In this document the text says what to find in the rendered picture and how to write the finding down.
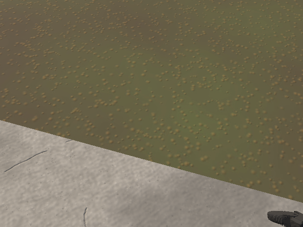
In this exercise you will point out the right robot hand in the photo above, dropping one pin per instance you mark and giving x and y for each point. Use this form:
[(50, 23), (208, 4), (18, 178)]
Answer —
[(286, 218)]

